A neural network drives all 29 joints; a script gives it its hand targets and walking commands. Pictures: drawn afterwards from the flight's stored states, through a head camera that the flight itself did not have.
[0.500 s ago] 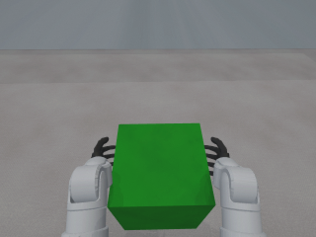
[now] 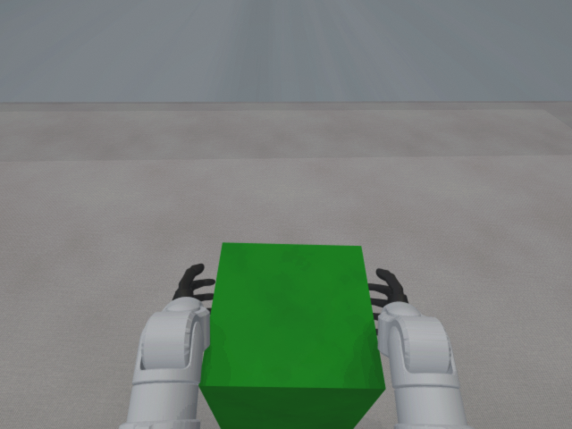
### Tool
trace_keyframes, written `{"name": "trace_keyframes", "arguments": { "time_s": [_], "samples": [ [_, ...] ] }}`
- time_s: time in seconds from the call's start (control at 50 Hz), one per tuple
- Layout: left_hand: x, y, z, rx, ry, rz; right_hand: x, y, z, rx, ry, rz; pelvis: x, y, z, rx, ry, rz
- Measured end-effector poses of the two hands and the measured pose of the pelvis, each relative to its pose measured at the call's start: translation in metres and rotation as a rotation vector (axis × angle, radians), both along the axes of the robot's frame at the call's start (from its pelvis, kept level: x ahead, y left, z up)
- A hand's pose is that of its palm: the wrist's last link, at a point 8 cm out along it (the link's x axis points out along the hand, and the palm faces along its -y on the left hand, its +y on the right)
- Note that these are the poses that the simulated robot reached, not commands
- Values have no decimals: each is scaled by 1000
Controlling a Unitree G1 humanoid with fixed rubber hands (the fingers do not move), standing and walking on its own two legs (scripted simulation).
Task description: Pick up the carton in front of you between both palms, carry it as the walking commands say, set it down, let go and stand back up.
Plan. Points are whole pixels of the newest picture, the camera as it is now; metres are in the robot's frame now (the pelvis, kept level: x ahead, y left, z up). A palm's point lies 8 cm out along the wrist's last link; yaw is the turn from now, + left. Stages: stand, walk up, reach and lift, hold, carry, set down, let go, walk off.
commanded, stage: carry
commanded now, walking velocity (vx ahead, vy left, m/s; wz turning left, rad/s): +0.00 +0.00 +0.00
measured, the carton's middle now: (289, 342) +0.30 +0.00 -0.04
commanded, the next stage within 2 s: hold in 0.74 s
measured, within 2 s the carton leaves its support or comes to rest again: neither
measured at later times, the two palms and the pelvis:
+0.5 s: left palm (185, 338) +0.26 +0.14 +0.04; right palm (400, 339) +0.26 -0.15 +0.04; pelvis -0.03 +0.00 +0.00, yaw +0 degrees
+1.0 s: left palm (197, 346) +0.25 +0.12 +0.05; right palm (427, 361) +0.23 -0.17 +0.05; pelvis -0.04 -0.01 +0.01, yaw -3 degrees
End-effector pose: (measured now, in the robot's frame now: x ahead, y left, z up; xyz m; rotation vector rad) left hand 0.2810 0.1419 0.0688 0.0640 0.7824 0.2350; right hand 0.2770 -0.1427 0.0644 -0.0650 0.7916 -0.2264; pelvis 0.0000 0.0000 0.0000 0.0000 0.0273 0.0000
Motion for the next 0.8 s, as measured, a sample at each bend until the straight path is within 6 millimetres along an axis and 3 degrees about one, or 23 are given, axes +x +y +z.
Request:
{"name": "trace_keyframes", "arguments": {
  "time_s": [0.42,0.74,0.8],
  "samples": [
    [-20,3,-33,-25,-93,-99,-17,-9,-29,17,-91,97,-24,-4,1,-2,0,1],
    [-24,0,-26,-28,-125,-91,-21,-11,-23,26,-124,92,-29,-7,1,-3,4,3],
    [-30,0,-26,-36,-117,-95,-27,-13,-24,19,-114,100,-32,-8,4,4,-61,-7]
  ]
}}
